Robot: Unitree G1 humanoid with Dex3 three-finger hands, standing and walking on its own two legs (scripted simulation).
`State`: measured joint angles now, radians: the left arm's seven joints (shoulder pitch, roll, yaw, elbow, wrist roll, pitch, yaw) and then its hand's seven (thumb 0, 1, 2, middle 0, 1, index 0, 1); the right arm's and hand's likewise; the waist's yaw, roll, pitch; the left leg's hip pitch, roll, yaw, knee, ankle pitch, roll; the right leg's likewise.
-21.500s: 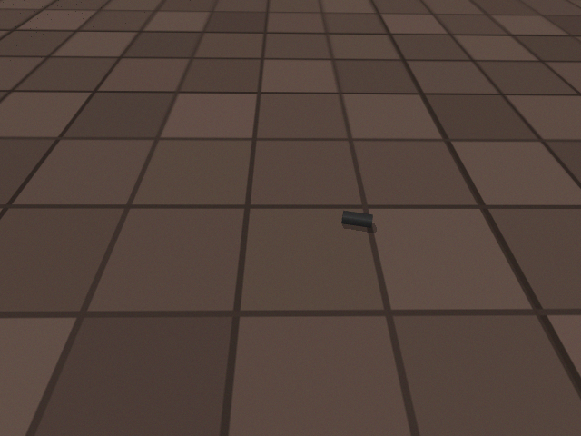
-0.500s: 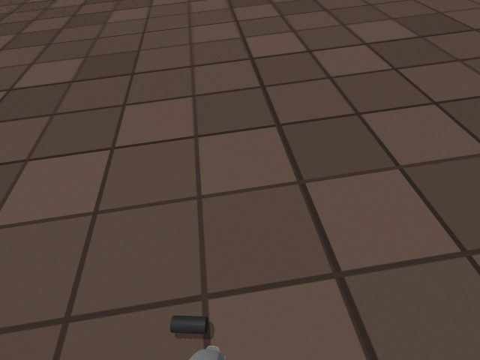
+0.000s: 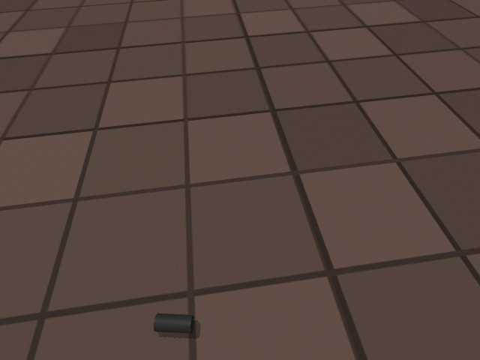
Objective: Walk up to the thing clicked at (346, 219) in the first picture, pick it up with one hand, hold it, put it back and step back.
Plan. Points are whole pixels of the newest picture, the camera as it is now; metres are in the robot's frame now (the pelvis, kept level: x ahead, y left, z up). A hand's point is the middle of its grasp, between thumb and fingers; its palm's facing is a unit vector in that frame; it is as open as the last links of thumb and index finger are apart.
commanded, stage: walk up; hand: left
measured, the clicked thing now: (174, 323) +0.41 +0.27 -0.72
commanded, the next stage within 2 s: stand in 0.98 s
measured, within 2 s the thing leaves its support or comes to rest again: neither
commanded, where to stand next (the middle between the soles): +0.00 +0.06 m, yaw -4 degrees
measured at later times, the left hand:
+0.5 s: hand out of the picture +0.04 +0.33 -0.15, palm faces +0.01 -0.90 -0.44, open 7.4 cm
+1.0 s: hand out of the picture +0.12 +0.30 -0.13, palm faces -0.05 -0.93 -0.37, open 7.4 cm
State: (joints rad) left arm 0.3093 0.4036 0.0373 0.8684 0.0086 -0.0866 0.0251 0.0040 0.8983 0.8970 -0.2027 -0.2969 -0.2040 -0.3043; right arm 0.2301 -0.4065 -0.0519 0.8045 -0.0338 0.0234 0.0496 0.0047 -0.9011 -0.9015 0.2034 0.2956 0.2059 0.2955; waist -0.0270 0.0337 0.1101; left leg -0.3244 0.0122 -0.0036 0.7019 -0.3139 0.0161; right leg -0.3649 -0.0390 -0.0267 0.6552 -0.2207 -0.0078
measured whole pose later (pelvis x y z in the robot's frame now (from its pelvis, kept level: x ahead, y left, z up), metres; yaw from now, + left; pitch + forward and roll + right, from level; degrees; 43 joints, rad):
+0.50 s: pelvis +0.01 +0.04 -0.01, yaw +2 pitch -2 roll +0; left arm 0.29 0.42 0.04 0.95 0.00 -0.03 0.02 0.01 0.90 0.90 -0.20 -0.30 -0.20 -0.30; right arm 0.24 -0.38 -0.03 0.92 -0.02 0.01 0.03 0.01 -0.90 -0.90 0.20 0.30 0.20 0.30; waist 0.00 0.01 0.08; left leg -0.31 0.03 -0.01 0.76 -0.41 -0.02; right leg -0.38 -0.03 0.01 0.75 -0.38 -0.02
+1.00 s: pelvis +0.02 +0.04 +0.02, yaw -1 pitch -3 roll +1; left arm 0.09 0.37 -0.01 1.10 0.00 -0.03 0.00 0.01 0.90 0.90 -0.20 -0.30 -0.20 -0.30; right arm 0.07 -0.37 -0.01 1.09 0.00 -0.01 0.01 0.01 -0.90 -0.90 0.20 0.30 0.20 0.30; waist -0.01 0.00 0.07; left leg -0.15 0.03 0.04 0.49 -0.29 -0.02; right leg -0.25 -0.02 0.05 0.50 -0.21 0.02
